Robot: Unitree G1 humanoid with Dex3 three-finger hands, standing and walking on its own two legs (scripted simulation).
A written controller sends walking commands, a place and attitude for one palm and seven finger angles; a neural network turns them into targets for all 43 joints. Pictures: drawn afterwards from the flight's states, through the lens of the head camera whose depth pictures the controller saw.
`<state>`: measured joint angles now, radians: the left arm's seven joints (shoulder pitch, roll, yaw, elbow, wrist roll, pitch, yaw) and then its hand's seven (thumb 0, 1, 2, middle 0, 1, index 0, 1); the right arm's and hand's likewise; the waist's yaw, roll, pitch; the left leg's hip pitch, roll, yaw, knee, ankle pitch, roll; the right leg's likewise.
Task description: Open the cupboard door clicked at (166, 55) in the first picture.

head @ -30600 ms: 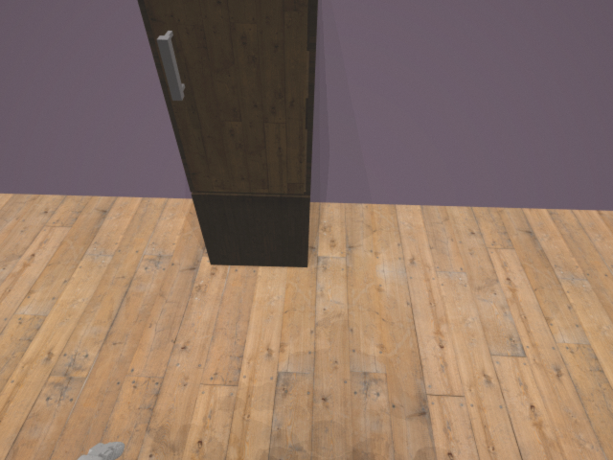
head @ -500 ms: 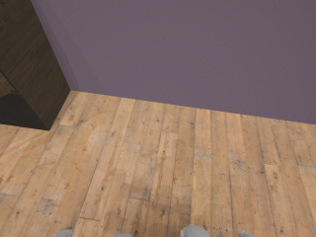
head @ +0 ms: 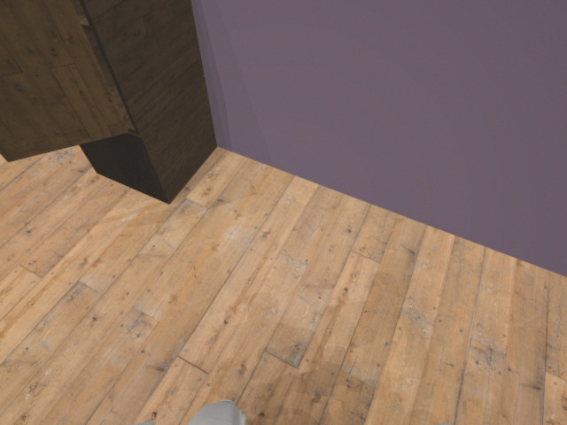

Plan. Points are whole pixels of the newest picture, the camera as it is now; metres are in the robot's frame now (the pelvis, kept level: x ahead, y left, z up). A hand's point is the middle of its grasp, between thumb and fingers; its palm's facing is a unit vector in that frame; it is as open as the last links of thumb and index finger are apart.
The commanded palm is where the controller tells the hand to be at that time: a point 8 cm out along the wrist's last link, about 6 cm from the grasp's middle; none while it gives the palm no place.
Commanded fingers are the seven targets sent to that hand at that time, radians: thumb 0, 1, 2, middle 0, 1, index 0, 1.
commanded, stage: turn to face it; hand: left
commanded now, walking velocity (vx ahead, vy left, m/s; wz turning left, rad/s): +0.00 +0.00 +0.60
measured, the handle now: out of the picture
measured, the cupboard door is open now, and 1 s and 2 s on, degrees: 49 49 49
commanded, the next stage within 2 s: take the last steps up to it in 0.68 s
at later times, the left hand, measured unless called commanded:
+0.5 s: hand out of the picture +0.09 +0.23 -0.15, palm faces +0.24 -0.93 -0.27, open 7.4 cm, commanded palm none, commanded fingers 0.00 0.90 0.90 -0.20 -0.30 -0.20 -0.30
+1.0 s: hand out of the picture -0.03 +0.21 -0.19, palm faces +0.45 -0.87 -0.20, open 7.4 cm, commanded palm none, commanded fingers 0.00 0.90 0.90 -0.20 -0.30 -0.20 -0.30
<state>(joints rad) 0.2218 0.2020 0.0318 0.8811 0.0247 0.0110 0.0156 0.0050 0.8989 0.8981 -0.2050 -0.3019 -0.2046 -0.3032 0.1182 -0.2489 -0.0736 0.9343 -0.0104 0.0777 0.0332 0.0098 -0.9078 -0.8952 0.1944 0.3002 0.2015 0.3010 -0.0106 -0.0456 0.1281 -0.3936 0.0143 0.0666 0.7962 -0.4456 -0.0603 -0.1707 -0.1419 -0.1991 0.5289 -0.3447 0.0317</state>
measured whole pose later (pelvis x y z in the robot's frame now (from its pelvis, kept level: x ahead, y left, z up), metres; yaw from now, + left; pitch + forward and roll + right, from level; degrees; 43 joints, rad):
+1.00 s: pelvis +0.04 +0.02 +0.00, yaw +24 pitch +0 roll +0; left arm 0.27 0.24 0.06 1.01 0.02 0.05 0.00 0.01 0.91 0.90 -0.20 -0.30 -0.20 -0.30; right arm 0.17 -0.18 -0.03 0.96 -0.03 0.00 0.00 0.01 -0.91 -0.89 0.20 0.30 0.20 0.30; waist 0.02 -0.06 0.07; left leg -0.24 -0.03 0.04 0.55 -0.33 0.05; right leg -0.39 -0.09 -0.07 1.04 -0.51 0.03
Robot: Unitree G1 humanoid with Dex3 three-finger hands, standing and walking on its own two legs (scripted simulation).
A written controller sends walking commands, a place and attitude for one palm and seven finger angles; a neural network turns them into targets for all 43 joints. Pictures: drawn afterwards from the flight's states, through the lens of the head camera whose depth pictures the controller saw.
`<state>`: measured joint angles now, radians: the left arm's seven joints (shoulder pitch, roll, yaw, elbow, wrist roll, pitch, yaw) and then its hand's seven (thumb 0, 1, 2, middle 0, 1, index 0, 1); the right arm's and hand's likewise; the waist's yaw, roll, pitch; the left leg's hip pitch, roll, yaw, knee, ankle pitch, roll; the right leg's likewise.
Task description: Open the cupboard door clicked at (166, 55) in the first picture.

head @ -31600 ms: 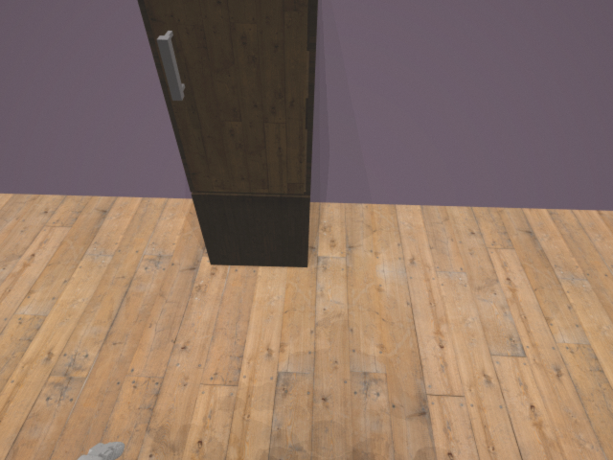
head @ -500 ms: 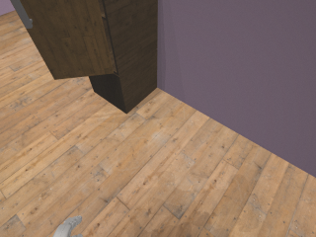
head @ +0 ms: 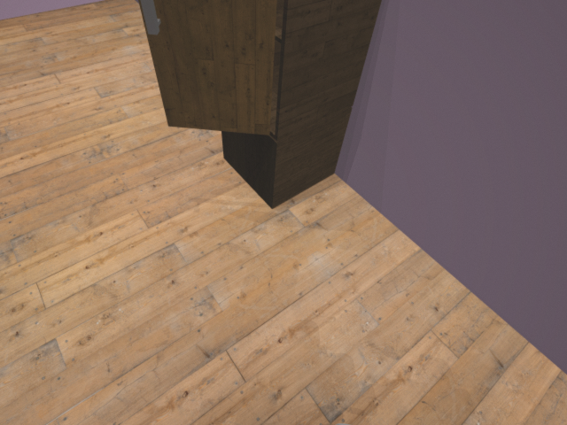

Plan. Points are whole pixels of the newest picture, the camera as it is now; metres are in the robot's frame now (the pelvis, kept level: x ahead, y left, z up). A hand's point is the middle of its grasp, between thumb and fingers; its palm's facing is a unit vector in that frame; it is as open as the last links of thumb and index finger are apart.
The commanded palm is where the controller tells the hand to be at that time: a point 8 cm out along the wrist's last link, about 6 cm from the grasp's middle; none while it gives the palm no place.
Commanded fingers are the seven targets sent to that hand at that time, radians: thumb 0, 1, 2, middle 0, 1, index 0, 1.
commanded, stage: take the last steps up to it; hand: left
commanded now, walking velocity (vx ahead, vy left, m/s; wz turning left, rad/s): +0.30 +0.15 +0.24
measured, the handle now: out of the picture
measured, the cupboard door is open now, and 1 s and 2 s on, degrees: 49 49 49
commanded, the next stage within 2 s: come to a stop and stand still in 1.16 s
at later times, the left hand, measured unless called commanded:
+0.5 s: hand (162, 423) +0.14 +0.19 -0.15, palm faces +0.18 -0.96 -0.22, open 7.2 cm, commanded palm none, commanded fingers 0.00 0.90 0.90 -0.20 -0.30 -0.20 -0.30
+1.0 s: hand (136, 272) +0.38 +0.31 -0.15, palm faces +0.12 -0.97 -0.20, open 7.4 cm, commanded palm none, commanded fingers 0.00 0.90 0.90 -0.20 -0.30 -0.20 -0.30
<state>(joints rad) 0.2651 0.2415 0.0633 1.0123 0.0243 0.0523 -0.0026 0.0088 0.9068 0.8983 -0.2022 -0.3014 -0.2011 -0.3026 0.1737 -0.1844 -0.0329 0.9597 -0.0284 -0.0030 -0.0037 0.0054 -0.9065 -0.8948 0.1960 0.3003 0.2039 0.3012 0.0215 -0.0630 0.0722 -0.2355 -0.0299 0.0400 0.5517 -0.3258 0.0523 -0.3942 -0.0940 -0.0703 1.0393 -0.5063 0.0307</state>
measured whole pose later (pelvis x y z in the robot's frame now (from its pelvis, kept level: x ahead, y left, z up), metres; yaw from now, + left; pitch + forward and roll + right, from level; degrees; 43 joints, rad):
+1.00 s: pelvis +0.32 +0.12 +0.01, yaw +5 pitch +0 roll +2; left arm 0.16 0.18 0.06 1.01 0.02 -0.01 -0.01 0.01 0.91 0.90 -0.20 -0.30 -0.20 -0.30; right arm 0.29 -0.18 -0.04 1.05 -0.03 -0.06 -0.01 -0.01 -0.94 -0.89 0.20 0.30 0.21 0.30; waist 0.00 -0.02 0.05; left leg -0.10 -0.03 0.18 0.34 -0.26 0.05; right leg -0.51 -0.11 -0.10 0.86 -0.29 0.00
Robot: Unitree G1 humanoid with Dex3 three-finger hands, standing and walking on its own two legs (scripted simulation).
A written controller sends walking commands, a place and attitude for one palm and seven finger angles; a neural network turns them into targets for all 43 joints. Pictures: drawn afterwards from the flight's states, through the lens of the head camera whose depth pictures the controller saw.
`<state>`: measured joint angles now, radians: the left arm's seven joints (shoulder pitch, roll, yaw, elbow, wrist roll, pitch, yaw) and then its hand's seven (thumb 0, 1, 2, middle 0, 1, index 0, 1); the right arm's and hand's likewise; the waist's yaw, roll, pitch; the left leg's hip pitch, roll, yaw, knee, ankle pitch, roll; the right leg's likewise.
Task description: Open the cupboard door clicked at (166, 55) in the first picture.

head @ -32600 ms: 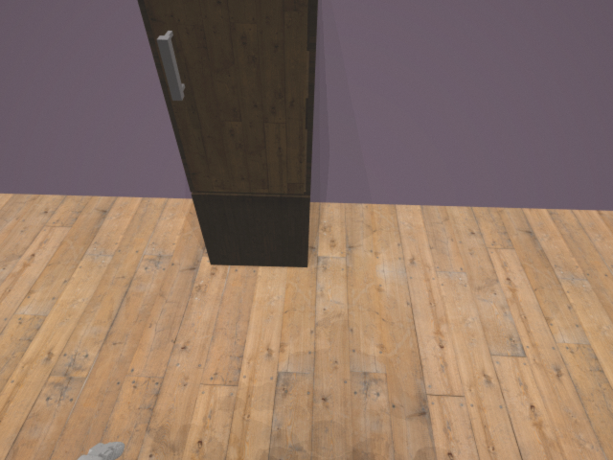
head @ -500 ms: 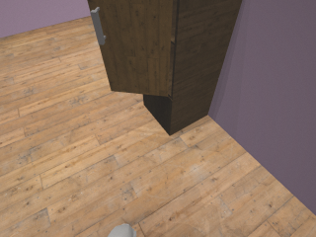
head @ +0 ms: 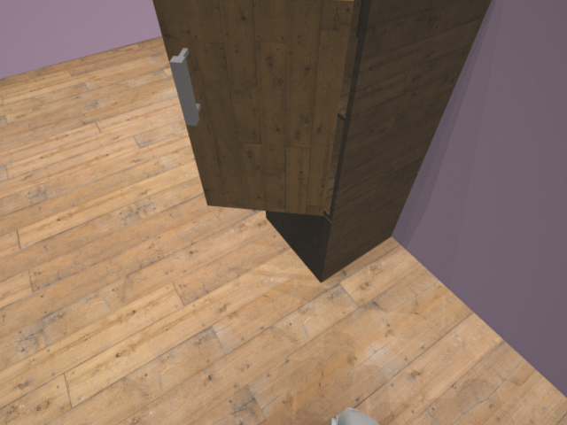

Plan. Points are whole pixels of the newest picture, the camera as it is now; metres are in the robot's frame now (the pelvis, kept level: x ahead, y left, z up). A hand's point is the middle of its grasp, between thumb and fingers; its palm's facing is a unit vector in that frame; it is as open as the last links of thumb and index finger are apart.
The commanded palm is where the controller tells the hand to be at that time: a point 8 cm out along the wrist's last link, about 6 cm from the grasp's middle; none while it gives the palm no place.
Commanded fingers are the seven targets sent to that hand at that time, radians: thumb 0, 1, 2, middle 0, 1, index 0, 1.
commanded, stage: take the last steps up to it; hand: left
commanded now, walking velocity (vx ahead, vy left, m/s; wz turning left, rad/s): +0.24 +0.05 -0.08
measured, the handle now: (188, 87) +0.72 +0.25 +0.08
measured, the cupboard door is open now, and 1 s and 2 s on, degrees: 49 49 49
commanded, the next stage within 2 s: come to a stop and stand still in 0.16 s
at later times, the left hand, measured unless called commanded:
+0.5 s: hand (172, 402) +0.18 +0.21 -0.19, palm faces +0.02 -0.98 -0.20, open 7.3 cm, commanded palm none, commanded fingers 0.00 0.90 0.90 -0.20 -0.30 -0.20 -0.30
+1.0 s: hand (196, 388) +0.20 +0.17 -0.17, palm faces -0.06 -0.97 -0.22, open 7.4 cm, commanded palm none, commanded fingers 0.00 0.90 0.90 -0.20 -0.30 -0.20 -0.30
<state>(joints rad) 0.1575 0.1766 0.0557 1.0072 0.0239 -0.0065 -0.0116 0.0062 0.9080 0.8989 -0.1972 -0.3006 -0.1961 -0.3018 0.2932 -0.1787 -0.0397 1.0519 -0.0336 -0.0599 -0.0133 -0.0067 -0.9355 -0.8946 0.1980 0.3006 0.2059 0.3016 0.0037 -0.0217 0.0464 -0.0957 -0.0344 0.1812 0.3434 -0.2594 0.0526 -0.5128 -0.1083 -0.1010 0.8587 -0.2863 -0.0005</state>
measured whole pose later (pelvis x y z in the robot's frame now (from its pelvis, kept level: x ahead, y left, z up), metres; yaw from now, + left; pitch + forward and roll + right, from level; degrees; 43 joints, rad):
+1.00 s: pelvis +0.14 -0.01 +0.00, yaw -4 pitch +0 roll +0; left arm 0.22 0.18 0.02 1.01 0.02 0.03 0.02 0.00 0.90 0.90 -0.20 -0.30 -0.20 -0.30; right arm 0.21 -0.21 -0.06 1.05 -0.01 0.06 -0.01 0.01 -0.91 -0.89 0.20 0.30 0.20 0.30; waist -0.02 0.00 0.04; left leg -0.29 0.01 0.03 0.67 -0.37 -0.02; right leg -0.22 -0.01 -0.04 0.51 -0.30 -0.01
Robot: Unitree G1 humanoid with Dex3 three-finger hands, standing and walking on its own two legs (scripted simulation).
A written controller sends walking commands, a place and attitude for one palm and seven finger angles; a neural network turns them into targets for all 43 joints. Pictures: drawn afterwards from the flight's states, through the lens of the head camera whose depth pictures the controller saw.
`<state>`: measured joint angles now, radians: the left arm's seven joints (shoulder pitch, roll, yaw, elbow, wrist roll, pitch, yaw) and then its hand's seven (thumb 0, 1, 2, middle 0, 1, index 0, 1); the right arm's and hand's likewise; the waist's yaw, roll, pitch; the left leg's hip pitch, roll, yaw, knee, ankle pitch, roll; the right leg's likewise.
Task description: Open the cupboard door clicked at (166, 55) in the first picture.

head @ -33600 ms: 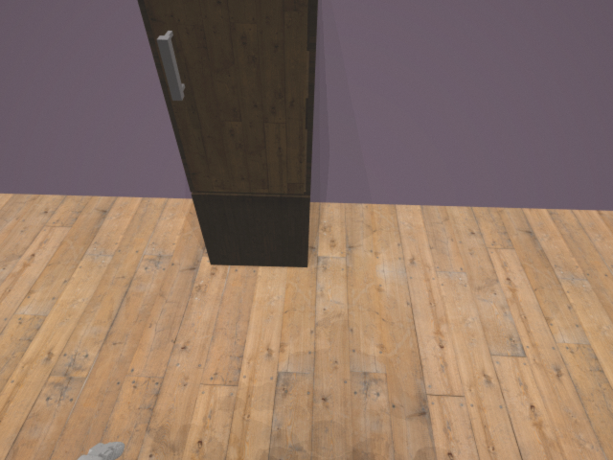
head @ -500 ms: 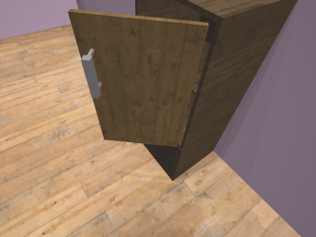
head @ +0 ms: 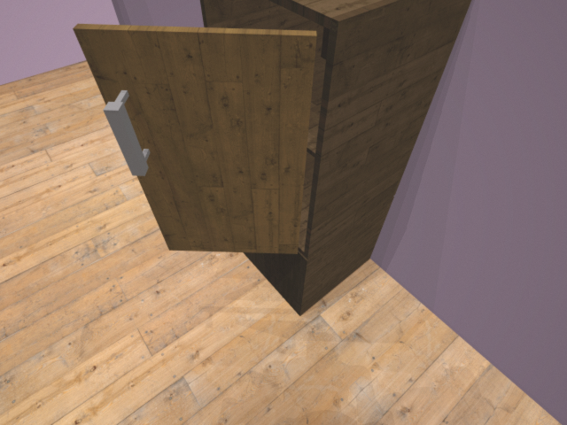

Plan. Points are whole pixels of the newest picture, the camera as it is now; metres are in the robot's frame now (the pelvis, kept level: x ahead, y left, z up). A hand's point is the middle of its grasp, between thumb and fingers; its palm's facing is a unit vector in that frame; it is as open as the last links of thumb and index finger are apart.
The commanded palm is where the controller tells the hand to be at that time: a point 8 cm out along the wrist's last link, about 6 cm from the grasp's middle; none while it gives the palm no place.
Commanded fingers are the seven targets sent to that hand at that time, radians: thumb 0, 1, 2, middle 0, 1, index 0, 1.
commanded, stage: come to a stop and stand still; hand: left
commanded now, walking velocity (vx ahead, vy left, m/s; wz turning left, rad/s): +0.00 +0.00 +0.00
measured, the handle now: (131, 134) +0.56 +0.30 +0.08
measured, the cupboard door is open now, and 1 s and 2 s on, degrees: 49 49 49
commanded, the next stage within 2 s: look again from close up in 0.16 s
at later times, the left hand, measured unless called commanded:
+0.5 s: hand out of the picture +0.01 +0.20 -0.16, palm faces +0.00 -0.97 -0.26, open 7.4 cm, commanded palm none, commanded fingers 0.00 0.90 0.90 -0.20 -0.30 -0.20 -0.30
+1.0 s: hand out of the picture +0.02 +0.17 -0.17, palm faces +0.00 -0.98 -0.21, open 7.4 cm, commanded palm none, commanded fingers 0.00 0.90 0.90 -0.20 -0.30 -0.20 -0.30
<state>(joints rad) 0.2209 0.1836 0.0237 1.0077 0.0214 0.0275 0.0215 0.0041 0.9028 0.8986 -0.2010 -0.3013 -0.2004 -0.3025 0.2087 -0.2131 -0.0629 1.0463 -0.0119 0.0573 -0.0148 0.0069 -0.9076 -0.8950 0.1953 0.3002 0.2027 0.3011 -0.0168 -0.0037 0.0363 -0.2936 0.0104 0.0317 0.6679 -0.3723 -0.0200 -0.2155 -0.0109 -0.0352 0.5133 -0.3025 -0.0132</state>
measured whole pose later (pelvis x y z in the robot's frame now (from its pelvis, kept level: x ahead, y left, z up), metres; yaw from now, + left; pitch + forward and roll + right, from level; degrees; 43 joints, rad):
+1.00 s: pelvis +0.00 -0.01 +0.00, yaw -1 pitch +0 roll +1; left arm 0.26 0.17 -0.01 1.09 0.01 -0.01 0.03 0.01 0.91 0.90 -0.20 -0.30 -0.20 -0.30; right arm 0.26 -0.18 0.00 1.10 -0.02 0.00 -0.02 0.01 -0.91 -0.89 0.20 0.30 0.20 0.30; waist 0.00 0.01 0.04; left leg -0.17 0.01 0.04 0.47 -0.29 -0.01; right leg -0.20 0.00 -0.03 0.51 -0.30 -0.03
